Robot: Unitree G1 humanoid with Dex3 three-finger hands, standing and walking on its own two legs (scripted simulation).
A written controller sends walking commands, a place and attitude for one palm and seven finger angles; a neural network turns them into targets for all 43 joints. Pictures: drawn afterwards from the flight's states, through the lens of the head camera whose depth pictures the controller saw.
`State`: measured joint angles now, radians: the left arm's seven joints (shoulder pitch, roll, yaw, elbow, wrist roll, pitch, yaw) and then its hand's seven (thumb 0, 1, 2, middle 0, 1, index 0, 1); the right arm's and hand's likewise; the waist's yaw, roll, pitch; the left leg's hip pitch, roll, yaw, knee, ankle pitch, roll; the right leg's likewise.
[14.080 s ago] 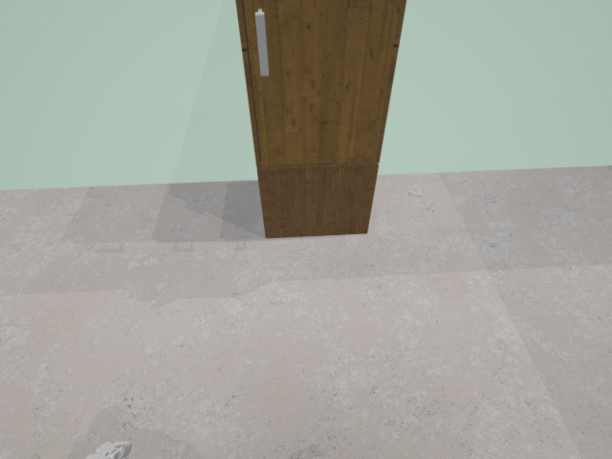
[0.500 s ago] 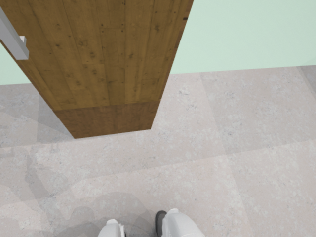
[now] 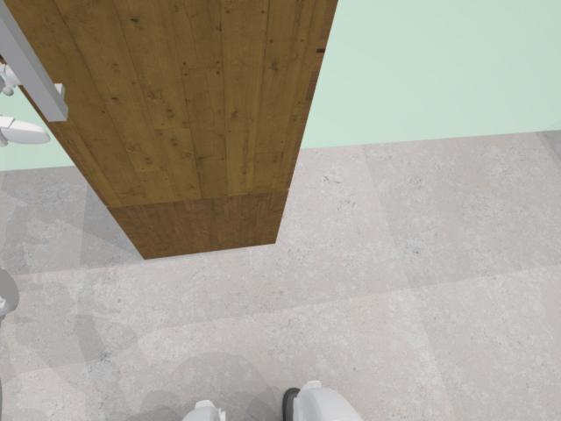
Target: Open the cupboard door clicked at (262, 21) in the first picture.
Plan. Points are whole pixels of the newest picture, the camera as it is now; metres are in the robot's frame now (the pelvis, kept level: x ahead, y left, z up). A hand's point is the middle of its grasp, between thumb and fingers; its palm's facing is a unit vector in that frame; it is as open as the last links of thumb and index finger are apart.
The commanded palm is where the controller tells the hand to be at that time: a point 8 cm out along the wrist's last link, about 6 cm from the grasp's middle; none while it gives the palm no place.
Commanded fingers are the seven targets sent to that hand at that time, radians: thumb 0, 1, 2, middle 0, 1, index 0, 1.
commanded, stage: slide the fingers in behind the handle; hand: left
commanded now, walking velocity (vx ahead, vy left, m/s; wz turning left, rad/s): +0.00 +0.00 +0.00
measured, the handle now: (30, 57) +0.57 +0.27 +0.13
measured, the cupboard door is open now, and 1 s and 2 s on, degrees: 0 0 0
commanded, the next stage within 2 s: close the thumb around the handle in 0.96 s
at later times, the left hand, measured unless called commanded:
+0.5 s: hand (31, 85) +0.52 +0.26 +0.13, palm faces +0.02 -1.00 -0.02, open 13.9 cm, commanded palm +0.50 +0.29 +0.12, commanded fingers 0.00 -0.50 0.30 -0.30 -1.20 -0.30 -1.20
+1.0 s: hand (47, 85) +0.52 +0.24 +0.13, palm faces +0.06 -1.00 -0.02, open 13.8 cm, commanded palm +0.50 +0.28 +0.12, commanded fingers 0.00 -0.50 0.30 -0.30 -1.20 -0.30 -1.20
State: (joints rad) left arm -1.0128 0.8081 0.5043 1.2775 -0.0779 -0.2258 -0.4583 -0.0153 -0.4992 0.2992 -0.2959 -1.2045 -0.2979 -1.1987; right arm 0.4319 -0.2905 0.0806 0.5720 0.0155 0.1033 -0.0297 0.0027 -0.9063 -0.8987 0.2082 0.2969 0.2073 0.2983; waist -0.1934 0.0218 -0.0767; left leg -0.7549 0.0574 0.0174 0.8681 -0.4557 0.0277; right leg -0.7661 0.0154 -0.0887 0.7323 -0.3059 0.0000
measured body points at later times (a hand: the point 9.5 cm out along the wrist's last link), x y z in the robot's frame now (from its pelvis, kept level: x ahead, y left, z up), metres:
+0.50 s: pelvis +0.00 +0.00 +0.00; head +0.13 +0.03 +0.43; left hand +0.51 +0.31 +0.13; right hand -0.04 -0.27 -0.09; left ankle -0.03 +0.09 -0.70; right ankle +0.02 -0.13 -0.70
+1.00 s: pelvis +0.01 +0.00 +0.00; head +0.13 +0.02 +0.44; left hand +0.51 +0.30 +0.13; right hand -0.01 -0.27 -0.10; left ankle -0.03 +0.09 -0.70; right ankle +0.02 -0.13 -0.70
